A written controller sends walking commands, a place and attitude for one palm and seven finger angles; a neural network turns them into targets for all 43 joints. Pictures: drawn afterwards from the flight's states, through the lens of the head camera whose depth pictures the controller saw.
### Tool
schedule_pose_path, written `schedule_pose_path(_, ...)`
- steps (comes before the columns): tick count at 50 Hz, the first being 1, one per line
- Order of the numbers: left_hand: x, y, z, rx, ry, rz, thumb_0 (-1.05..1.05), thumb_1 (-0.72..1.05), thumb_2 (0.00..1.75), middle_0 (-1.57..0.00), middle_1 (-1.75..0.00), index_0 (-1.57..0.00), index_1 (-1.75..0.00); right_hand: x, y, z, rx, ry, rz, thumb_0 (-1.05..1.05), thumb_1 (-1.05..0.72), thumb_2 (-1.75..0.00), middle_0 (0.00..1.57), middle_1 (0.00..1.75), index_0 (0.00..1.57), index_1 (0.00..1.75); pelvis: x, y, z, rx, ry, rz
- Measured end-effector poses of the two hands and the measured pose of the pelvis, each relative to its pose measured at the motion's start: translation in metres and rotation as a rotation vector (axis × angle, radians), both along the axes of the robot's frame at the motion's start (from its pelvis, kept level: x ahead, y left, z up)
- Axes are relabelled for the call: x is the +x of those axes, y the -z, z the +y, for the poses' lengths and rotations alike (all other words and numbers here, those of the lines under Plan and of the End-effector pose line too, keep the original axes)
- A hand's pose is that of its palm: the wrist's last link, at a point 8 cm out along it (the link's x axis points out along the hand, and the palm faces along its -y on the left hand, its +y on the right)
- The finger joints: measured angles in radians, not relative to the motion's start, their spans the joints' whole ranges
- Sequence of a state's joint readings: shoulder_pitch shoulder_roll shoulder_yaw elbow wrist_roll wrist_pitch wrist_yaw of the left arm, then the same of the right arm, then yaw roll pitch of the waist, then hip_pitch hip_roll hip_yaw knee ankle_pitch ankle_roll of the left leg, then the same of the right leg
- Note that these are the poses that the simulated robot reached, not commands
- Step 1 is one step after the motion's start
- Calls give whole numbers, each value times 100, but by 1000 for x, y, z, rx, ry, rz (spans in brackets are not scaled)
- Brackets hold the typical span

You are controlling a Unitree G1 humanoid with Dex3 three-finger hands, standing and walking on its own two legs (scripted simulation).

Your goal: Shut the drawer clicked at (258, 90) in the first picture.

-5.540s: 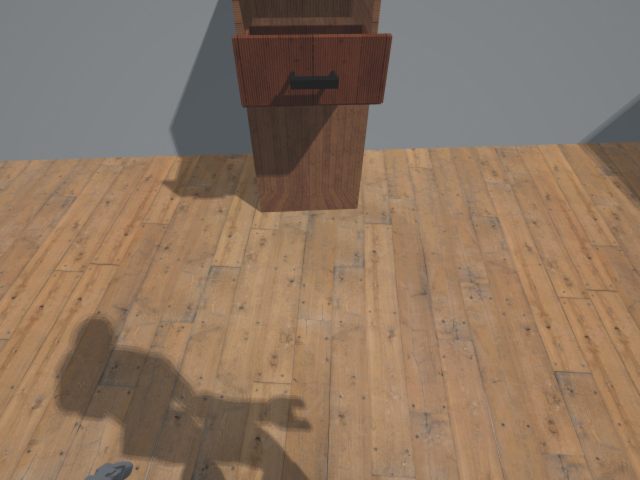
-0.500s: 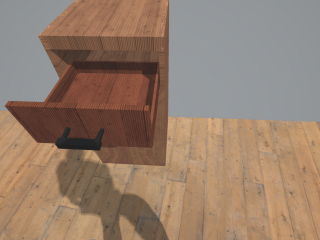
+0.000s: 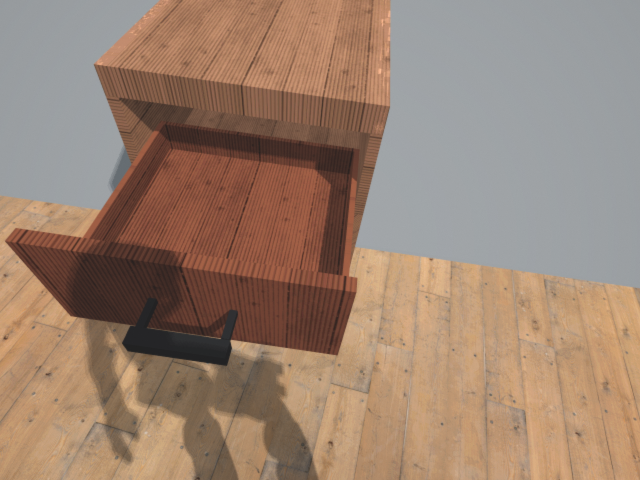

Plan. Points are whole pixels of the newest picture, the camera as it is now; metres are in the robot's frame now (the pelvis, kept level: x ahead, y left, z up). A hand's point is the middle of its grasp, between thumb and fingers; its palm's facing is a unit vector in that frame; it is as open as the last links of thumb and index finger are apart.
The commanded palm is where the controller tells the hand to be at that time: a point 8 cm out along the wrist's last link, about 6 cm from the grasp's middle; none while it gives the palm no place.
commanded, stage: come to a stop and stand still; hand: left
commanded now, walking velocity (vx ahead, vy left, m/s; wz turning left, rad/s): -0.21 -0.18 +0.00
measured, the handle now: (185, 329) +0.28 +0.20 +0.01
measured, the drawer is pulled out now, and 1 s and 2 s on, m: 0.30 0.30 0.30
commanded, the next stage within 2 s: look again from close up in 1.32 s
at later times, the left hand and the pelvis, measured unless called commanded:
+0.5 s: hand out of the picture -0.03 +0.10 -0.15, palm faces +0.03 -0.96 -0.27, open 7.3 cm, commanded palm none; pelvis -0.05 -0.08 +0.01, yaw -2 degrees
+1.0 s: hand out of the picture -0.04 +0.18 -0.18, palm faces +0.05 -0.97 -0.23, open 7.4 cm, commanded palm none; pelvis -0.05 -0.01 -0.01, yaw +0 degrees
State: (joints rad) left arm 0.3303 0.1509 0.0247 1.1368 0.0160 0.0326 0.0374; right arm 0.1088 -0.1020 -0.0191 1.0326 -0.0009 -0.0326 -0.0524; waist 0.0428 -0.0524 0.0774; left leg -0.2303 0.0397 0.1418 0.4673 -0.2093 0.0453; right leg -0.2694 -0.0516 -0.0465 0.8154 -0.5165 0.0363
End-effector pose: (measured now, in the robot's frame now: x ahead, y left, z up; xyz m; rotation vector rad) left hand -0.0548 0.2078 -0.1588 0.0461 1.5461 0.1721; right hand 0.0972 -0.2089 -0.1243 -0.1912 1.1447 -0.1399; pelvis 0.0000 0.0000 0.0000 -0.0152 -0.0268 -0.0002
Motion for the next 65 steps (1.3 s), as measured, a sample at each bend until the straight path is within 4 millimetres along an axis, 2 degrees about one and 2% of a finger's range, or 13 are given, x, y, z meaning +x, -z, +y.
schedule_pose_path(4, 26, -3, 13, 41, 27, -64, 0, 90, 89, -20, -29, -20, -30, -11, -3, -14, -21, 27, 15, -2, -94, -89, 20, 30, 20, 30, -10, -2, -6, -5, 7, 5)
schedule_pose_path(8, 49, -6, 20, 90, 45, -146, 0, 91, 90, -20, -29, -20, -30, -37, -1, -38, -34, 53, 51, -1, -93, -89, 20, 30, 20, 30, -22, -1, -19, 3, 16, 8)
schedule_pose_path(11, 60, -12, 16, 121, 64, -200, 0, 91, 90, -20, -29, -20, -30, -60, 6, -57, -29, 76, 75, -1, -92, -89, 20, 30, 20, 30, -31, 2, -31, 10, 19, 5)
schedule_pose_path(14, 65, -19, 2, 148, 90, -251, 0, 91, 90, -20, -29, -19, -30, -84, 19, -77, -2, 94, 100, 0, -92, -90, 20, 30, 20, 30, -40, 6, -46, 21, 19, 0)
schedule_pose_path(18, 54, -25, -26, 170, 115, -283, 0, 91, 90, -20, -29, -19, -30, -115, 39, -98, 53, 119, 152, 1, -91, -90, 20, 29, 20, 30, -48, 12, -66, 41, 15, -12)
schedule_pose_path(23, 30, -42, -56, 145, 102, -239, 0, 91, 89, -20, -29, -20, -30, -143, 33, -108, 94, 126, 219, 1, -91, -90, 20, 29, 20, 30, -48, -5, -77, 73, 32, 5)
schedule_pose_path(28, 14, -46, -61, 145, 75, -199, 1, 91, 89, -21, -30, -20, -30, -164, 26, -112, 91, 112, 282, 1, -91, -90, 20, 29, 20, 30, -50, -10, -81, 81, 11, 23)
schedule_pose_path(33, -3, -42, -53, 145, 30, -168, 0, 91, 89, -21, -30, -20, -30, -159, 23, -109, 59, 76, 317, 1, -91, -90, 20, 29, 20, 30, -51, -9, -74, 75, -6, 34)
schedule_pose_path(39, -23, -21, -28, 125, 42, -115, 0, 90, 89, -21, -30, -20, -30, -113, 22, -88, 15, 28, 159, 1, -91, -90, 19, 29, 20, 30, -52, 4, -49, 28, -14, 41)
schedule_pose_path(43, -20, -7, -5, 118, 30, -132, 0, 90, 89, -21, -30, -20, -30, -89, 23, -60, 5, -17, 73, 1, -91, -90, 19, 29, 19, 30, -51, 13, -30, 6, -19, 16)
schedule_pose_path(49, 0, -9, 17, 112, 65, -195, 0, 90, 89, -20, -29, -20, -30, -67, 18, -24, 32, -30, -22, 0, -93, -90, 20, 29, 20, 30, -50, 11, -9, 3, 3, -6)
schedule_pose_path(56, 22, -13, 31, 106, 112, -230, 0, 90, 89, -20, -29, -20, -30, -76, 16, -14, 32, -7, -12, -1, -94, -89, 20, 30, 20, 30, -51, 8, 3, 15, 24, 1)
schedule_pose_path(65, 36, -13, 30, 98, 142, -214, 0, 90, 90, -20, -29, -20, -30, -124, 21, -24, 10, 43, 145, 0, -92, -90, 20, 30, 20, 30, -46, 7, 4, 22, 34, 5)
